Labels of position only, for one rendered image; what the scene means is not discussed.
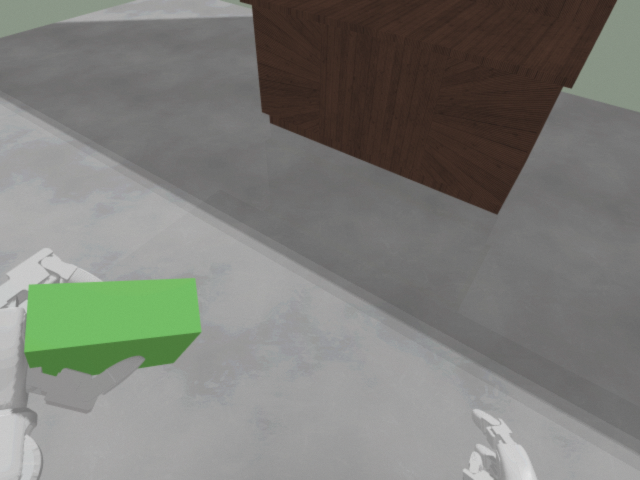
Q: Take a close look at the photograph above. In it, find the table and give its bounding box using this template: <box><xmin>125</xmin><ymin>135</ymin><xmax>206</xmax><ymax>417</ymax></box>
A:
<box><xmin>240</xmin><ymin>0</ymin><xmax>617</xmax><ymax>214</ymax></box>

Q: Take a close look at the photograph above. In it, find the sponge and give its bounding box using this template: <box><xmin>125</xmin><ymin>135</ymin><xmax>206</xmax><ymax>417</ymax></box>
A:
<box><xmin>24</xmin><ymin>278</ymin><xmax>201</xmax><ymax>376</ymax></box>

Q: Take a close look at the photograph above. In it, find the robot left hand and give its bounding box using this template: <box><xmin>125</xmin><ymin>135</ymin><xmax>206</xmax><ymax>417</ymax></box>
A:
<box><xmin>0</xmin><ymin>248</ymin><xmax>145</xmax><ymax>414</ymax></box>

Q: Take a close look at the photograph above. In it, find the robot left forearm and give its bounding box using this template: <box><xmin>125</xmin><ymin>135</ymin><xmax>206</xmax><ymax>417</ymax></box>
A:
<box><xmin>0</xmin><ymin>407</ymin><xmax>43</xmax><ymax>480</ymax></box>

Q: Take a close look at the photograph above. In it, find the robot right hand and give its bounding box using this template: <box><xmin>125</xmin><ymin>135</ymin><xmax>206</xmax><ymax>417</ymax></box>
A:
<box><xmin>463</xmin><ymin>409</ymin><xmax>537</xmax><ymax>480</ymax></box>

